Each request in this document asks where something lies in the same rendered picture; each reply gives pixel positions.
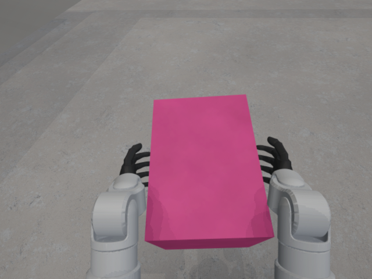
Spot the carton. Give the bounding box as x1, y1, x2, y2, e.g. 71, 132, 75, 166
145, 94, 274, 250

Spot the robot right forearm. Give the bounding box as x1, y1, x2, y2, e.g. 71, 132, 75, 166
267, 169, 335, 279

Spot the right robot hand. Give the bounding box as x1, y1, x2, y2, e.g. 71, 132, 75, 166
256, 137, 293, 184

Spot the robot left forearm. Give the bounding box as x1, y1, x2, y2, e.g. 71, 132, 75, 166
85, 173, 146, 279

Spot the left robot hand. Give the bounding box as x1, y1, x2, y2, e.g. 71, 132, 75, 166
119, 143, 150, 187

